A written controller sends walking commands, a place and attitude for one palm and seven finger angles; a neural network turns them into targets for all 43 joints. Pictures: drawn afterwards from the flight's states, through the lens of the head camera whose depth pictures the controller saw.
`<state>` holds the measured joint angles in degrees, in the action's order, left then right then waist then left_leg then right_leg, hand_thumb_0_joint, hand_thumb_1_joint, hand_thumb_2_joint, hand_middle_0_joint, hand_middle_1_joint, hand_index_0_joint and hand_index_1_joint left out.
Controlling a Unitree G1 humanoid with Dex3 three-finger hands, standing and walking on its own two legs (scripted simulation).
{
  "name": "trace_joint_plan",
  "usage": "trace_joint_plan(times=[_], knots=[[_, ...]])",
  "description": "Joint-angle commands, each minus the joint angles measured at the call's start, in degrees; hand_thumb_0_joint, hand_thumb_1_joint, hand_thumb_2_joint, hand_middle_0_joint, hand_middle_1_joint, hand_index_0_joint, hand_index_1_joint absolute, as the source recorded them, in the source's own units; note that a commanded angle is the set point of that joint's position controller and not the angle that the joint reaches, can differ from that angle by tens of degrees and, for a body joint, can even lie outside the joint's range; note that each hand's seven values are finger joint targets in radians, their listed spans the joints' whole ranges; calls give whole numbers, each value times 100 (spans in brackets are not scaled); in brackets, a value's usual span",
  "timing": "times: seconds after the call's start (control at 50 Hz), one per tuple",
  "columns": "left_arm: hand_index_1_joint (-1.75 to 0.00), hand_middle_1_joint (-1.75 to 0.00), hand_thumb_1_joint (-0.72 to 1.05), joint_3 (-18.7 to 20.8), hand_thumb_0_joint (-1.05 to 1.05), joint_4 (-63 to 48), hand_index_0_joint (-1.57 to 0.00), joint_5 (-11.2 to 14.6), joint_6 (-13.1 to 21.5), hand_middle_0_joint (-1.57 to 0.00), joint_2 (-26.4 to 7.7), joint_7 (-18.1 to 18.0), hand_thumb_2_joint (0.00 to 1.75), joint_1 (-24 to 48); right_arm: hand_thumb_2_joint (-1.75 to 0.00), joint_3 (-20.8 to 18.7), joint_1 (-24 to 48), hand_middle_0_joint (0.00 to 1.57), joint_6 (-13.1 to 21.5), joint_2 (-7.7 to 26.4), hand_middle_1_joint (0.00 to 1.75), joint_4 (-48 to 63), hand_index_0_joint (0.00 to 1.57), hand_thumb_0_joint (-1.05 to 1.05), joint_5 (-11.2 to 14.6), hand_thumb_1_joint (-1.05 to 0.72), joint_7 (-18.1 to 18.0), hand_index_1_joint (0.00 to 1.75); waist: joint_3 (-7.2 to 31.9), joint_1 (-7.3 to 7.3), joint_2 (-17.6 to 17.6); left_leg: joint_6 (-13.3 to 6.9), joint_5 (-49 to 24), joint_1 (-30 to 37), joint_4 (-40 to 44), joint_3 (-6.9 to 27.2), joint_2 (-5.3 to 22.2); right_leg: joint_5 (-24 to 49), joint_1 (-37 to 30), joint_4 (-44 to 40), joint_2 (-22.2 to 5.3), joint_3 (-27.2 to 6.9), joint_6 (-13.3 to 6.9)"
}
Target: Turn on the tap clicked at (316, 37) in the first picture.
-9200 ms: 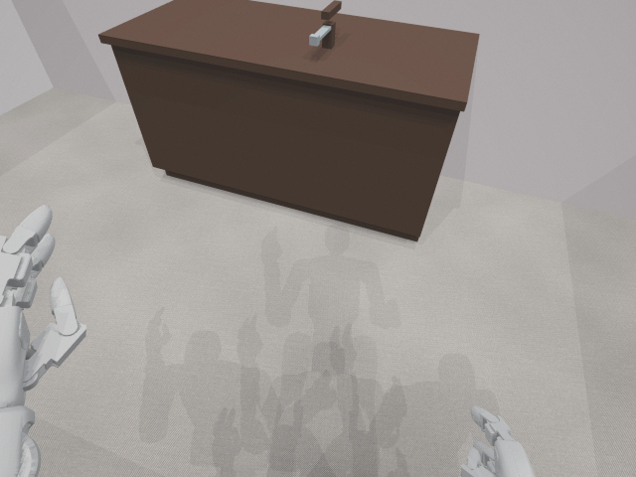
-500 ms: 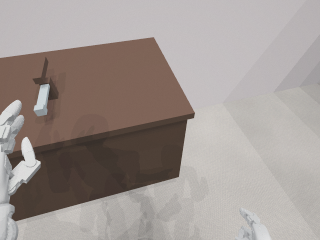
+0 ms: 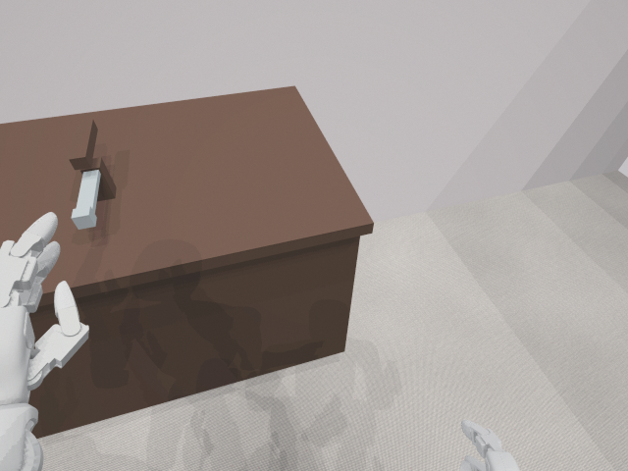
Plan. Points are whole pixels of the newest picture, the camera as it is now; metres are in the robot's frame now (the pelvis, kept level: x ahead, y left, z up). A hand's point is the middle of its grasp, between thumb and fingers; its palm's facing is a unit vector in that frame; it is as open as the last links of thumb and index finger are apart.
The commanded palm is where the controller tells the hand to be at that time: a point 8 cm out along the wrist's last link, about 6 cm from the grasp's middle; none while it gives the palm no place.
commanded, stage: look again from close up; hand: left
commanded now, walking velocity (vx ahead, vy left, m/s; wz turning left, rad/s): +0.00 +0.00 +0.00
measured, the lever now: (84, 217) +0.50 +0.44 +0.01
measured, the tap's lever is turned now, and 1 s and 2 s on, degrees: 0 0 0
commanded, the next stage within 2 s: shuffle to correct the standing spot in 0.30 s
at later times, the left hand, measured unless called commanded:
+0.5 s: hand (42, 275) +0.26 +0.30 +0.17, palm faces +0.41 -0.83 -0.38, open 7.4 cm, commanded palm +0.19 +0.33 +0.18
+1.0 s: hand (23, 244) +0.30 +0.35 +0.17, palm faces +0.45 -0.82 -0.37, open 7.4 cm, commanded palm +0.25 +0.38 +0.18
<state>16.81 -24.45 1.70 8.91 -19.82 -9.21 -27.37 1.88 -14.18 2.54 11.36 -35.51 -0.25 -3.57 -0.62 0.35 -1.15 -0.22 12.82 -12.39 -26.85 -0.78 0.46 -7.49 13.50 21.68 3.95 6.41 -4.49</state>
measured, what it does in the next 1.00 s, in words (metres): steps to the left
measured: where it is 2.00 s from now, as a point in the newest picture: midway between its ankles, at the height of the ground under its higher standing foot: outside the picture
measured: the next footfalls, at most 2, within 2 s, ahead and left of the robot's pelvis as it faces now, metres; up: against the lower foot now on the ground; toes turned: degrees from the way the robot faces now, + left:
left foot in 1.02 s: +0.23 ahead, +0.24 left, +0.00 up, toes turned -3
right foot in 1.22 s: +0.18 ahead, +0.05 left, +0.00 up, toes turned -4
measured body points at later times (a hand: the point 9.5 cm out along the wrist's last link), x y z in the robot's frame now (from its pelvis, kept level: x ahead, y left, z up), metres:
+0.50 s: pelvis +0.03 +0.05 +0.00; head +0.07 +0.06 +0.45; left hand +0.23 +0.34 +0.19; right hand +0.21 -0.18 -0.08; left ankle +0.02 +0.12 -0.74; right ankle +0.06 -0.05 -0.74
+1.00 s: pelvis +0.09 +0.10 -0.03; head +0.12 +0.12 +0.42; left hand +0.27 +0.39 +0.18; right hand +0.27 -0.14 -0.10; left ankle +0.12 +0.20 -0.73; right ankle +0.06 -0.05 -0.74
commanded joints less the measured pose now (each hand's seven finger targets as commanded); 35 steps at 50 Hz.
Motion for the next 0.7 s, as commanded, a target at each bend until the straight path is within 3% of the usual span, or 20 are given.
trace_joint_plan(times=[0.0,0.02,0.04,0.06,0.08,0.1,0.14,0.16,0.18,0.26,0.28,0.32,0.4,0.46,0.5,0.56,0.58,0.66,0.68], knots=[[-30,-30,90,1929,0,-140,-20,-68,789,-20,-2324,29,90,4281,-90,11,421,20,750,252,30,1103,20,0,327,-90,-215,30,753,4,-389,-378,970,-1276,215,424,638,-2060,-121,357,-862,-794,500],[-30,-30,90,1773,0,354,-20,71,795,-20,-2179,128,90,3228,-90,-147,492,20,783,688,30,977,20,0,98,-90,-90,30,627,162,-550,-200,906,-731,121,396,212,-1578,-41,-119,-718,-1218,291],[-30,-30,90,1587,0,379,-20,122,884,-20,-1917,260,90,2489,-90,-250,259,20,801,755,30,975,20,0,0,-90,31,30,707,160,-267,-115,895,-669,-255,251,110,-1281,-137,-450,-991,-1668,280],[-30,-30,90,1143,0,366,-20,221,904,-20,-1347,348,90,1559,-90,-261,268,20,809,766,30,1005,20,0,22,-90,135,30,658,186,-73,-109,879,-608,-372,201,-7,-1450,-141,-657,-1206,-1924,234],[-30,-30,90,823,0,371,-20,365,955,-20,-763,444,90,814,-90,-278,261,20,874,735,30,1099,20,0,60,-90,292,30,700,235,14,-96,822,-557,-285,198,-5,-1669,-213,-712,-1259,-1866,225],[-30,-30,90,716,0,-132,-20,362,969,-20,-687,444,90,411,-90,-306,249,20,854,767,30,1115,20,0,117,-90,357,30,555,218,291,-97,789,-560,-242,158,55,-1724,-217,-836,-1256,-1959,300],[-30,-30,90,785,0,-635,-20,314,931,-20,-831,381,90,389,-90,-308,435,20,838,784,30,1013,20,0,134,-90,373,30,389,160,776,-101,606,-332,-36,188,136,-1748,31,-901,-1163,-1762,298],[-30,-30,90,840,0,-762,-20,289,900,-20,-894,353,90,488,-90,-299,486,20,847,803,30,986,20,0,117,-90,338,30,398,119,761,-99,531,-183,128,253,179,-1778,146,-850,-1057,-1609,279],[-30,-30,90,1099,0,-870,-20,273,881,-20,-1203,290,90,669,-90,-295,602,20,858,862,30,997,20,0,83,-90,286,30,288,136,391,-87,512,-105,372,287,197,-1748,270,-797,-900,-1506,288],[-30,-30,90,1279,0,-1115,-20,161,931,-20,-1278,214,90,1038,-90,-257,694,20,867,826,30,1029,20,0,12,-90,117,30,391,63,-192,-172,768,-414,921,599,393,-1007,-240,-305,-655,-1193,337],[-30,-30,90,1473,0,-1421,-20,135,968,-20,-1562,191,90,1390,-90,-237,736,20,861,836,30,1056,20,0,-18,-90,92,30,442,72,-470,-154,754,-504,1032,662,400,-808,-382,-166,-601,-1125,342],[-30,-30,90,1286,0,-1313,-20,110,955,-20,-1305,196,90,1315,-90,-238,712,20,887,799,30,1060,20,0,-33,-90,70,30,607,76,-738,-151,333,-396,967,606,429,-192,-592,62,-616,-1002,313],[-30,-30,90,1087,0,-1360,-20,126,879,-20,-1059,214,90,1060,-90,-278,707,20,900,828,30,1081,20,0,-64,-90,120,30,951,69,-338,-31,-916,8,576,451,359,729,-777,239,-664,-904,271],[-30,-30,90,971,0,-1197,-20,140,801,-20,-894,199,90,644,-90,-359,682,20,822,882,30,1064,20,0,-72,-90,164,30,986,27,-54,-98,-589,-48,393,415,337,598,-736,362,-744,-990,200],[-30,-30,90,883,0,-1118,-20,149,751,-20,-809,206,90,586,-90,-375,682,20,740,897,30,1085,20,0,-62,-90,179,30,821,-7,-108,-106,-384,-164,380,476,347,353,-560,502,-739,-1005,158],[-30,-30,90,976,0,-1088,-20,142,727,-20,-940,190,90,642,-90,-374,745,20,642,893,30,1134,20,0,-49,-90,148,30,605,-19,-39,-185,-51,-308,408,630,394,68,-326,732,-694,-965,160],[-30,-30,90,1125,0,-1220,-20,127,734,-20,-1101,175,90,782,-90,-384,785,20,607,911,30,1151,20,0,-52,-90,129,30,649,-21,-243,-155,-321,-225,370,636,404,190,-287,896,-682,-908,151],[-30,-30,90,1104,0,-1510,-20,139,729,-20,-1151,169,90,803,-90,-381,780,20,523,862,30,1243,20,0,-32,-90,140,30,819,-39,-365,-65,-1826,74,-54,637,455,434,-187,1365,-665,-728,138],[-30,-30,90,1186,0,-1697,-20,134,724,-20,-1260,171,90,910,-90,-380,811,20,515,869,30,1260,20,0,-30,-90,144,30,875,-52,-514,-7,-2496,291,-175,598,463,482,-86,1512,-671,-692,134]])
